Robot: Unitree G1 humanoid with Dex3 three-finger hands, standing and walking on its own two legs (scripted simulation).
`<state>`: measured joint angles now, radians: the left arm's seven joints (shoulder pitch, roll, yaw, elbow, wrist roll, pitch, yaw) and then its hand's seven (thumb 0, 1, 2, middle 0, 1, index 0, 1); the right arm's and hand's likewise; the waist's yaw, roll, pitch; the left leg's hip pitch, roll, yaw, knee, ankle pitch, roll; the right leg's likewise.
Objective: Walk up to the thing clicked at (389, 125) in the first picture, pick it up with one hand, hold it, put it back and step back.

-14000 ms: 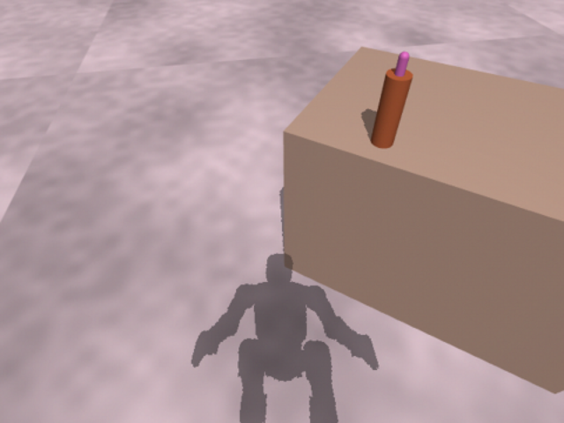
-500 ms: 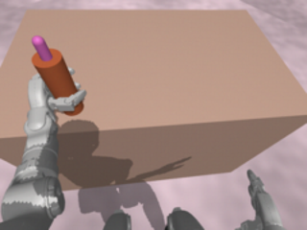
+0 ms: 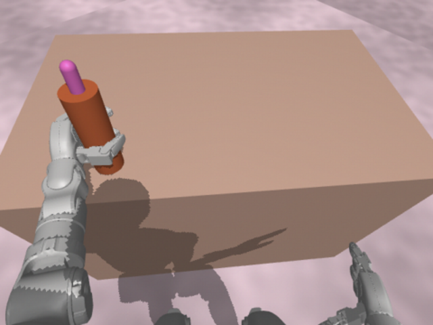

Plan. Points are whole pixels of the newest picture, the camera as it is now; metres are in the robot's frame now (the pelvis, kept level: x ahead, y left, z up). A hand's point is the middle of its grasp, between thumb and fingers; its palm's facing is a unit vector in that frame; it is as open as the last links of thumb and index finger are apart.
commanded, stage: settle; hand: left
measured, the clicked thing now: (91, 122) +0.45 +0.21 +0.12
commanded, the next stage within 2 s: lift in 0.28 s
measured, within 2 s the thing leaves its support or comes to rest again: neither
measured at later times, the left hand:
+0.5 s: hand (98, 129) +0.44 +0.20 +0.11, palm faces +0.18 -0.98 -0.02, open 8.2 cm
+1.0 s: hand (80, 115) +0.39 +0.19 +0.20, palm faces +0.17 -0.98 -0.04, open 8.2 cm
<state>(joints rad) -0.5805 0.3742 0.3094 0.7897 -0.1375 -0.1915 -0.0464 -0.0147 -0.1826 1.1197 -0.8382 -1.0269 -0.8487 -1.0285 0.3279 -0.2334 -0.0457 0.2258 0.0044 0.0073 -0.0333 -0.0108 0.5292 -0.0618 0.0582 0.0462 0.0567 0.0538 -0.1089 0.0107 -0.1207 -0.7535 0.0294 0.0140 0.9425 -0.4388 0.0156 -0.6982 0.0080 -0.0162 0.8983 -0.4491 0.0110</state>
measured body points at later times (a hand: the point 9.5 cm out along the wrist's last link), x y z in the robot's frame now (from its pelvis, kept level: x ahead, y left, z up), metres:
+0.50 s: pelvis +0.00 +0.00 +0.01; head +0.05 +0.00 +0.46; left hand +0.42 +0.25 +0.12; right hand +0.15 -0.27 -0.04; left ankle +0.01 +0.11 -0.69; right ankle -0.01 -0.13 -0.69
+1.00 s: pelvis -0.01 -0.01 +0.03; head -0.01 -0.02 +0.48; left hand +0.37 +0.24 +0.20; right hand +0.16 -0.27 -0.03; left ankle +0.01 +0.11 -0.69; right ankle -0.01 -0.13 -0.69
